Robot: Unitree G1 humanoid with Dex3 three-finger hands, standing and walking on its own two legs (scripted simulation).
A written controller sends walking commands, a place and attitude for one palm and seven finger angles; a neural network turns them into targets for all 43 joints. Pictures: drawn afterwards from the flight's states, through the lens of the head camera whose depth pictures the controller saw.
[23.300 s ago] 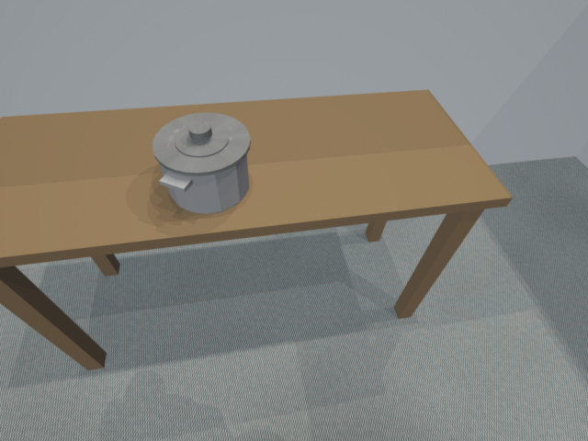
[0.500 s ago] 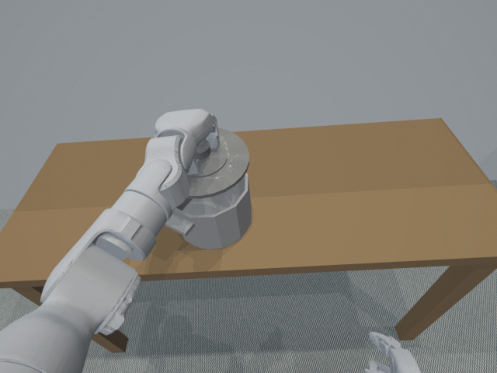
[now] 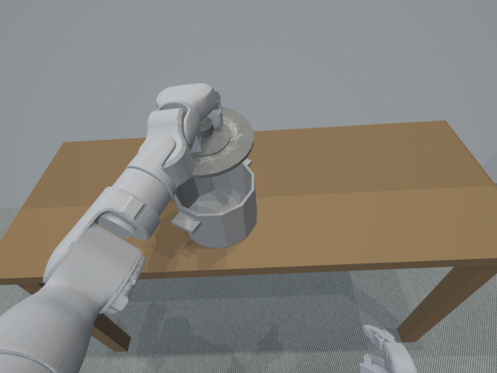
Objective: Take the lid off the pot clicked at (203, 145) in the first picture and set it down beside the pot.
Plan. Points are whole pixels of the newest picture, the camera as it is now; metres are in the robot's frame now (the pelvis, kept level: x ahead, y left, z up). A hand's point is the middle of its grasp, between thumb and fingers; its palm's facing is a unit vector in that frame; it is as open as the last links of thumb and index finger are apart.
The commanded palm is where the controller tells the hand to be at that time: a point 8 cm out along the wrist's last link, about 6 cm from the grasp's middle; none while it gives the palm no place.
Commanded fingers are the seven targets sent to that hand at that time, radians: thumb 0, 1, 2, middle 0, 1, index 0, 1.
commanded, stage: lift the lid straight up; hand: left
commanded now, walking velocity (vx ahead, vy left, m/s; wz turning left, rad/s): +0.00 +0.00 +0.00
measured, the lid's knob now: (201, 127) +0.49 +0.09 +0.16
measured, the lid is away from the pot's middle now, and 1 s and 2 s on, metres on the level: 0.01 0.04 0.16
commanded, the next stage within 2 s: move the lid sideways beside the pot in 0.56 s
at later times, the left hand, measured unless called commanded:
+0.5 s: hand (191, 110) +0.46 +0.09 +0.21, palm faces -0.12 -0.06 -0.99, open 7.3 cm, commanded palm +0.42 +0.09 +0.28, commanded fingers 0.00 0.65 1.03 -1.02 -1.07 -0.86 -0.98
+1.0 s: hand (172, 118) +0.45 +0.13 +0.21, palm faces -0.17 -0.05 -0.98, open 7.3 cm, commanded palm +0.42 +0.13 +0.28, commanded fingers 0.00 0.65 1.03 -1.02 -1.07 -0.86 -0.98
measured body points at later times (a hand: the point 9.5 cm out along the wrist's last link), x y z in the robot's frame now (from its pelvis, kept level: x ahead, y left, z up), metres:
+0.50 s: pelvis +0.00 +0.00 +0.00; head +0.01 -0.03 +0.45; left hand +0.46 +0.10 +0.27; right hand +0.16 -0.23 -0.12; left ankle +0.01 +0.07 -0.74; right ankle -0.02 -0.11 -0.74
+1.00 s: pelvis +0.00 +0.00 +0.00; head +0.00 -0.03 +0.45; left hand +0.45 +0.13 +0.26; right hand +0.16 -0.23 -0.12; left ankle +0.01 +0.06 -0.74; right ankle -0.02 -0.11 -0.74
